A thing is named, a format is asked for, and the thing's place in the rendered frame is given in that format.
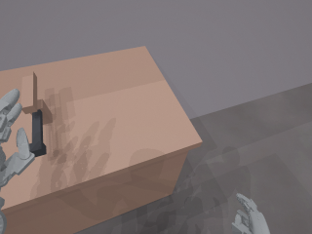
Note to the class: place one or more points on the counter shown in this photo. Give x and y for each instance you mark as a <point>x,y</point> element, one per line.
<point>116,139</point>

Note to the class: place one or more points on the robot right hand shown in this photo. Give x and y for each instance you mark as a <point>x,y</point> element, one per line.
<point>253,223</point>

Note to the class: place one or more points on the tap lever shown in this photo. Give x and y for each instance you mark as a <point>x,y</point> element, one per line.
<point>37,145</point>

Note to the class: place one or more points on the robot left hand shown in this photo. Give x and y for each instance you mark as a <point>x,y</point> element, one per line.
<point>9,112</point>

